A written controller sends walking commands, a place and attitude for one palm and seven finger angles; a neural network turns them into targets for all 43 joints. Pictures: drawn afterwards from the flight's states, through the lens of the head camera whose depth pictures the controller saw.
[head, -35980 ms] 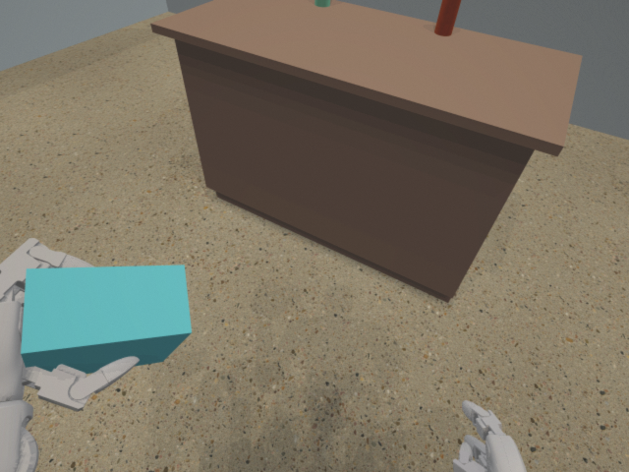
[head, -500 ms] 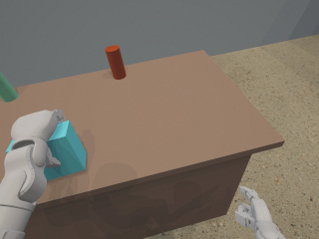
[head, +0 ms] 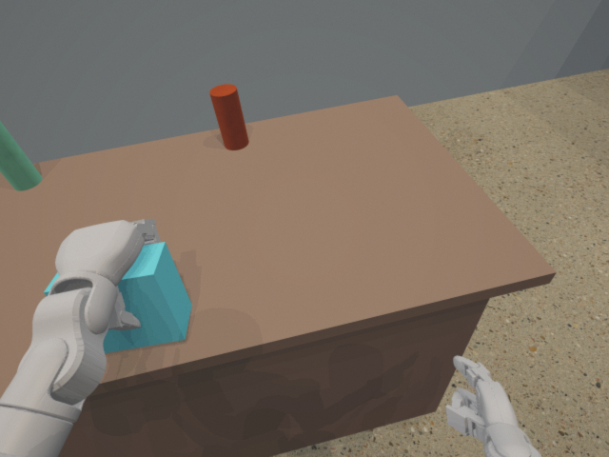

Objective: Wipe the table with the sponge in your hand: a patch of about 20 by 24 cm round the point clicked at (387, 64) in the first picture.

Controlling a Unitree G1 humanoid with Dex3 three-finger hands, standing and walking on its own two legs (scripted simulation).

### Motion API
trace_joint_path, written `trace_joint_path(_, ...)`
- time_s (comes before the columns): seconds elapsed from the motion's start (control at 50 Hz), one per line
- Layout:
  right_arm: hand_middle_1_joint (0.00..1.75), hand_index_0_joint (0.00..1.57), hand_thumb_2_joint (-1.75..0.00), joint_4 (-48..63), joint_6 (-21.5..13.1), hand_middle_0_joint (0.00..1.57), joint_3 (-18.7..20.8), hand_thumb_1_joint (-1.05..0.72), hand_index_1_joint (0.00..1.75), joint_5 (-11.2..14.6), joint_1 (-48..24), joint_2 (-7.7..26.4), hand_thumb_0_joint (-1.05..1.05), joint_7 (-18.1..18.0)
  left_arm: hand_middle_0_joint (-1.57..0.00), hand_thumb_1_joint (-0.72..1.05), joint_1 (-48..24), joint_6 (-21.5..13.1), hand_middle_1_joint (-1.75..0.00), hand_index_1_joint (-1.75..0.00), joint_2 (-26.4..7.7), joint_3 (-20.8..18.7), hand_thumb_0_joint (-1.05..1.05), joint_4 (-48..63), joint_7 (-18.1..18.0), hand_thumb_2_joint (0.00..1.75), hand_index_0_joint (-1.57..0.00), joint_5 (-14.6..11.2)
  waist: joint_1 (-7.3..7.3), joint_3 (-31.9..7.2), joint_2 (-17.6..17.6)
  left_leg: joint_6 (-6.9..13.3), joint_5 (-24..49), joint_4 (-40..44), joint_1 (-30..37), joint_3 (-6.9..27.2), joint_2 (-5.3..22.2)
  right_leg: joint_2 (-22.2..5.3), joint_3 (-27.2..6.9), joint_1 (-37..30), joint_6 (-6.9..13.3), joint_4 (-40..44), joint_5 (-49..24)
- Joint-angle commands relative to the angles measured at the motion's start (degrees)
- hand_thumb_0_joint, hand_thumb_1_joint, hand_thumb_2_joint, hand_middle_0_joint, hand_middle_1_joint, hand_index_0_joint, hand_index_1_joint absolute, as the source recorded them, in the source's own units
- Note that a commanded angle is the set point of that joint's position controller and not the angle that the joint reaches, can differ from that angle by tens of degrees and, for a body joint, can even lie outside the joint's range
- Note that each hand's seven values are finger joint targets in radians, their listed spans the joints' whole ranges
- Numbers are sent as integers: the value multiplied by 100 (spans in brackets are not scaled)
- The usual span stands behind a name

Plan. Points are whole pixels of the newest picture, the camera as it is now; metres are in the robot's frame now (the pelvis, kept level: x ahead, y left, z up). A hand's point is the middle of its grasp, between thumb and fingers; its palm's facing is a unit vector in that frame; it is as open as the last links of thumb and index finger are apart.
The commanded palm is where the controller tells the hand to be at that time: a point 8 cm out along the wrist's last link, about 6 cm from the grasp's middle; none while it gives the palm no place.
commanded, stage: move the sponge above the wiping area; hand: left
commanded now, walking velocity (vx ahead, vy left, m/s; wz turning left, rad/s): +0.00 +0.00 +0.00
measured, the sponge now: (133, 309) +0.26 +0.29 +0.06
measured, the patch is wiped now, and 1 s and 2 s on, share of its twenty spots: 0.05 0.15 0.15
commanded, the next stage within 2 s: none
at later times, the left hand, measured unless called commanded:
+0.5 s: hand (137, 283) +0.26 +0.26 +0.12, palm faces -0.05 -0.05 -1.00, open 10.7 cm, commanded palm +0.24 +0.27 +0.22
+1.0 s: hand (141, 257) +0.28 +0.25 +0.15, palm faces +0.08 -0.03 -1.00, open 10.7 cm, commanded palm +0.25 +0.27 +0.22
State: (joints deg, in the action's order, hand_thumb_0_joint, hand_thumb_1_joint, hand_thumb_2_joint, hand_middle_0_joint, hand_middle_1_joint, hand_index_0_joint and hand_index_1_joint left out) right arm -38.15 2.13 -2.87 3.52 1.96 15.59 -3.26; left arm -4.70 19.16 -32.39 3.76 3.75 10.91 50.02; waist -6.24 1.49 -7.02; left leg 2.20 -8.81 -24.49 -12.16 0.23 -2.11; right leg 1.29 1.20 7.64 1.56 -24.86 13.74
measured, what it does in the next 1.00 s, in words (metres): stands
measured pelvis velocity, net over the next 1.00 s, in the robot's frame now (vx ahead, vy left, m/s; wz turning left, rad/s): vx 0.00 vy -0.02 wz -0.01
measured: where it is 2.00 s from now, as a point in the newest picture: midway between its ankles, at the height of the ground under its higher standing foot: outside the picture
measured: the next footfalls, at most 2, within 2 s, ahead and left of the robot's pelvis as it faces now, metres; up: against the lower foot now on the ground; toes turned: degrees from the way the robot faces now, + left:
none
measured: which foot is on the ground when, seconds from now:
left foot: down 0.00-1.00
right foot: down 0.00-1.00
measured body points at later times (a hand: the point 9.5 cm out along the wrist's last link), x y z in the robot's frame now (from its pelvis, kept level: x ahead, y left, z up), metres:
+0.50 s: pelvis +0.00 -0.01 +0.00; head -0.02 -0.06 +0.45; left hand +0.26 +0.26 +0.18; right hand +0.24 -0.22 -0.08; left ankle +0.05 +0.09 -0.74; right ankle +0.00 -0.11 -0.74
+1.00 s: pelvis +0.00 -0.02 +0.00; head -0.02 -0.06 +0.45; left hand +0.27 +0.25 +0.20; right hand +0.23 -0.22 -0.09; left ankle +0.05 +0.09 -0.74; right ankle +0.00 -0.11 -0.74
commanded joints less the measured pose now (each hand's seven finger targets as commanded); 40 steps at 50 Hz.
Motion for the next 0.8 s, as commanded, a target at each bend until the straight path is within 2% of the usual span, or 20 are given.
trace_joint_path(0.0,30,20,-90,983,-461,20,147,-90,30,-72,-1163,401,0,-107,-120,10,-2529,-584,-160,-160,-2111,-1534,0,1914,-662,130,-120,264,-105,-1589,-135,-4,503,380,1131,607,115,164,-548,66,366,451,-609)
trace_joint_path(0.06,30,20,-90,791,-449,20,216,-90,30,-101,-1018,404,0,-82,-120,10,-2295,-510,-160,-160,-1705,-1474,0,1338,-1014,130,-120,145,-143,-1445,-82,-85,684,399,1104,529,128,124,-407,109,374,535,-684)
trace_joint_path(0.08,30,20,-90,735,-405,20,225,-90,30,-87,-1039,414,0,-64,-120,10,-2234,-411,-160,-160,-1792,-1586,0,1137,-1094,130,-120,122,-166,-1452,47,-104,740,363,1038,482,114,91,-472,81,361,558,-681)
trace_joint_path(0.1,30,20,-90,726,-393,20,196,-90,30,-50,-1166,454,0,-39,-120,10,-2215,-238,-160,-160,-2008,-1770,0,1000,-1142,130,-120,137,-221,-1314,-153,-139,668,417,931,498,85,120,-657,58,431,570,-595)
trace_joint_path(0.12,30,20,-90,743,-346,20,199,-90,30,-61,-1182,444,0,-18,-120,10,-2159,-78,-160,-160,-1642,-1486,0,857,-1141,130,-120,85,-226,-1379,44,-139,695,412,853,404,94,62,-488,-53,395,560,-646)
trace_joint_path(0.14,30,20,-90,696,-303,20,196,-90,30,-32,-1242,457,0,7,-120,10,-2134,76,-160,-160,-1574,-1350,0,682,-1124,130,-120,124,-179,-1276,104,-155,661,409,787,368,87,54,-505,45,357,573,-571)
trace_joint_path(0.2,30,20,-90,769,-225,20,164,-90,30,43,-1389,531,0,5,-120,10,-1981,462,-160,-160,-1473,-1087,0,380,-823,130,-120,101,-106,-1118,201,-134,444,420,626,324,37,44,-623,79,352,601,-516)
trace_joint_path(0.26,30,20,-90,928,-208,20,161,-90,30,61,-1406,517,0,31,-120,10,-1698,544,-160,-160,-967,-426,0,746,-381,130,-120,52,-3,-1343,249,-51,510,306,695,309,17,11,-401,21,259,516,-747)
trace_joint_path(0.34,30,20,-90,1016,-304,20,120,-90,30,39,-1282,460,0,-15,-120,10,-1917,217,-160,-160,-1235,-503,0,1131,-67,130,-120,195,97,-1391,529,53,418,208,817,363,29,25,-393,152,220,498,-633)
trace_joint_path(0.38,30,20,-90,1003,-351,20,151,-90,30,-30,-1191,460,0,-88,-120,10,-2032,-167,-160,-160,-1760,-1026,0,1408,-171,130,-120,219,15,-1520,559,91,472,172,940,374,4,32,-459,67,225,532,-628)
trace_joint_path(0.4,30,20,-90,1025,-410,20,135,-90,30,-43,-1219,470,0,-129,-120,10,-2266,-355,-160,-160,-2248,-1440,0,1729,-285,130,-120,250,-40,-1591,307,87,426,206,1010,418,1,83,-644,9,283,555,-539)
trace_joint_path(0.42,30,20,-90,1018,-473,20,98,-90,30,-81,-1177,362,0,-159,-120,10,-2465,-506,-160,-160,-2030,-1333,0,1745,-409,130,-120,269,-68,-1652,265,82,599,180,1058,370,-42,62,-531,-34,294,539,-623)
trace_joint_path(0.48,30,20,-90,800,-454,20,190,-90,30,-99,-1004,395,0,-149,-120,10,-2420,-704,-160,-160,-2163,-1750,0,1349,-839,130,-120,211,-126,-1411,-7,-8,706,251,1075,389,-26,107,-612,41,362,663,-640)
trace_joint_path(0.5,30,20,-90,811,-480,20,188,-90,30,-71,-1087,430,0,-142,-120,10,-2472,-635,-160,-160,-2464,-2054,0,1344,-959,130,-120,187,-197,-1350,-284,-35,658,284,1045,430,-27,122,-872,10,454,687,-586)
trace_joint_path(0.52,30,20,-90,760,-455,20,206,-90,30,-71,-1064,396,0,-127,-120,10,-2453,-534,-160,-160,-2066,-1790,0,1095,-1048,130,-120,131,-173,-1363,-263,-48,715,269,999,351,-18,80,-687,-30,420,685,-611)
trace_joint_path(0.58,30,20,-90,667,-350,20,258,-90,30,-33,-1136,513,0,-46,-120,10,-2111,-150,-160,-160,-1912,-1676,0,482,-1106,130,-120,4,-177,-1200,0,-113,645,280,741,295,13,5,-697,-28,357,676,-648)
trace_joint_path(0.6,30,20,-90,708,-349,20,227,-90,30,2,-1259,536,0,-36,-120,10,-1999,23,-160,-160,-1957,-1681,0,362,-1035,130,-120,10,-204,-1124,-32,-126,537,319,655,312,-11,12,-812,-21,383,662,-540)
trace_joint_path(0.62,30,20,-90,747,-312,20,232,-90,30,-5,-1256,561,0,-34,-120,10,-1848,186,-160,-160,-1600,-1313,0,213,-902,130,-120,-24,-168,-1185,138,-95,552,284,580,238,-4,-30,-663,-88,331,619,-659)
trace_joint_path(0.7,30,20,-90,959,-300,20,172,-90,30,124,-1402,509,0,-41,-120,10,-1760,440,-160,-160,-975,-442,0,289,-300,130,-120,-72,83,-954,427,-28,133,273,526,247,6,-37,-602,246,220,652,-395)
trace_joint_path(0.78,30,20,-90,964,-363,20,193,-90,30,58,-1159,548,0,-115,-120,10,-2196,24,-160,-160,-1438,-573,0,665,3,130,-120,152,168,-1286,754,93,73,132,702,293,-16,-47,-501,238,145,607,-332)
